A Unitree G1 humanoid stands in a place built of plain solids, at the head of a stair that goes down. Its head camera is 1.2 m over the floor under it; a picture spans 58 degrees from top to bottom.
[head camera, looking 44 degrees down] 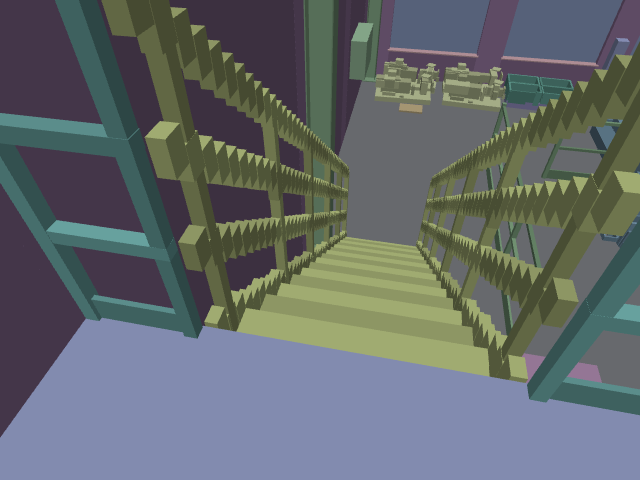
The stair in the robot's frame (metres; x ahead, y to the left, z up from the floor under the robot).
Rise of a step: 0.18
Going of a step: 0.22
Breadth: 1.02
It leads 12 degrees to the right of straight ahead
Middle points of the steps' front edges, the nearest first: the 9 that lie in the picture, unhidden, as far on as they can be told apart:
0.73 -0.12 0.00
0.95 -0.16 -0.18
1.17 -0.20 -0.36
1.39 -0.25 -0.53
1.60 -0.29 -0.71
1.82 -0.34 -0.89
2.04 -0.38 -1.07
2.26 -0.43 -1.25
2.47 -0.47 -1.43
